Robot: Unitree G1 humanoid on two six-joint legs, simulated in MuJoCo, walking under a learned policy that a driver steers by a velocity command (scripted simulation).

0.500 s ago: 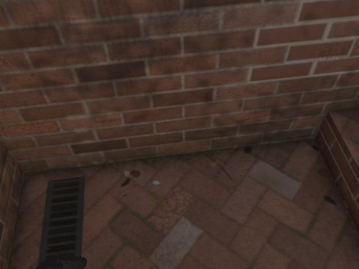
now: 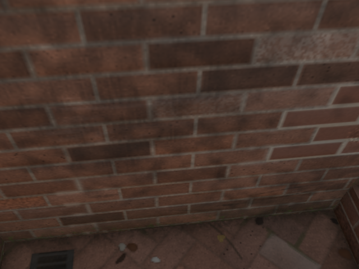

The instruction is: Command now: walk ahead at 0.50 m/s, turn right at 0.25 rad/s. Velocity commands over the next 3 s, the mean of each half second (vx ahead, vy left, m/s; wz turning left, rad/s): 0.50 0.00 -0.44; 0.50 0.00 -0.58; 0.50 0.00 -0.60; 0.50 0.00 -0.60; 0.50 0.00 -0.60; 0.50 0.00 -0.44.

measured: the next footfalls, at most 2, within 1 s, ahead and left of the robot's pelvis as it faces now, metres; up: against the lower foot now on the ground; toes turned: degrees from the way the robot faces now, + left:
right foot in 0.36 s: +0.22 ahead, -0.11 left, +0.00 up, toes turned -9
left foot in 0.72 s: +0.28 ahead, +0.08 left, +0.00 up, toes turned -21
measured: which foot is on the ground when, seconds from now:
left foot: down 0.00-0.40, up 0.42-0.70, down 0.72-1.00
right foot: down 0.00-0.00, up 0.02-0.34, down 0.36-0.76, up 0.78-1.00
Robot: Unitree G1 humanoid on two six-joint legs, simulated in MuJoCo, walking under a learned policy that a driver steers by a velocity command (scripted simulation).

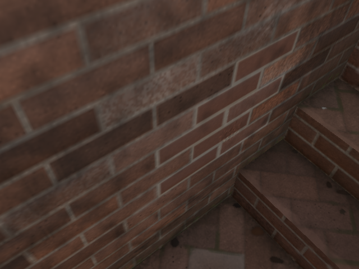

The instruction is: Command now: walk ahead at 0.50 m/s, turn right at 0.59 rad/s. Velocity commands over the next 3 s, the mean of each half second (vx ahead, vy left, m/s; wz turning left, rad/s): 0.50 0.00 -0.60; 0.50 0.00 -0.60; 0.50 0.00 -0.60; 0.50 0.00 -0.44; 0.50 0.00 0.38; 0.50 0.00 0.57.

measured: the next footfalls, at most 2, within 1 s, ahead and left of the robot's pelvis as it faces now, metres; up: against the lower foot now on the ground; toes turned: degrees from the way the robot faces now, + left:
right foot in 0.08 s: +0.02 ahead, -0.13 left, +0.00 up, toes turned -5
left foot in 0.46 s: +0.16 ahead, +0.03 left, +0.00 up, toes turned -19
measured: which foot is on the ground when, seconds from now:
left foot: down 0.00-0.10, up 0.12-0.44, down 0.46-0.94, up 0.96-1.00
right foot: up 0.00-0.06, down 0.08-0.48, up 0.50-0.90, down 0.92-1.00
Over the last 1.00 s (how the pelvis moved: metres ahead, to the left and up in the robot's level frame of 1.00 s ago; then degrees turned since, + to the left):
0.16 -0.01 0.02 -29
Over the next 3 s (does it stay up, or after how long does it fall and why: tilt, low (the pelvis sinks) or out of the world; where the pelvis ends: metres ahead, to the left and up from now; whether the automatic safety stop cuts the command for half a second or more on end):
stays up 0.54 -1.09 0.50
